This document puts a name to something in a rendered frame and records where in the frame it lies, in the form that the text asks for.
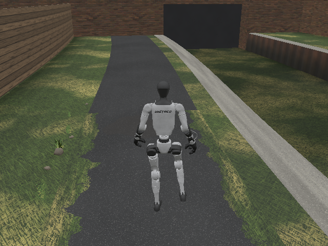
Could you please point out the right robot upper arm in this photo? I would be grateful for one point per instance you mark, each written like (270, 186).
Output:
(182, 116)

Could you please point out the robot torso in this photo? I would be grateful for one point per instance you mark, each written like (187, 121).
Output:
(163, 123)

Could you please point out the left robot forearm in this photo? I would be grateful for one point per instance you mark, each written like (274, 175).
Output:
(138, 133)

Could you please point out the left robot upper arm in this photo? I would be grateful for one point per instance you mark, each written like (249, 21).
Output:
(144, 116)

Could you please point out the right robot hand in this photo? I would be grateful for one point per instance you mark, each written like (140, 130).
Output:
(190, 147)

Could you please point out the left robot hand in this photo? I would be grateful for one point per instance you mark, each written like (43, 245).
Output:
(136, 141)

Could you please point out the right robot shin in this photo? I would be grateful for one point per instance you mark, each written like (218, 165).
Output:
(180, 177)

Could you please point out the right robot forearm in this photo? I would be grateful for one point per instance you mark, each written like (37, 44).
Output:
(189, 135)

